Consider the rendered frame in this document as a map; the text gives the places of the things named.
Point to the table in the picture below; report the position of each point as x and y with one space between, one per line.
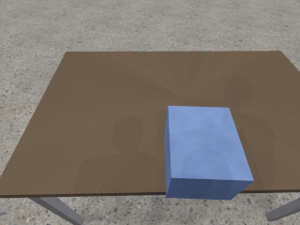
99 128

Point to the carton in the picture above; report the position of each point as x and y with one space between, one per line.
204 157

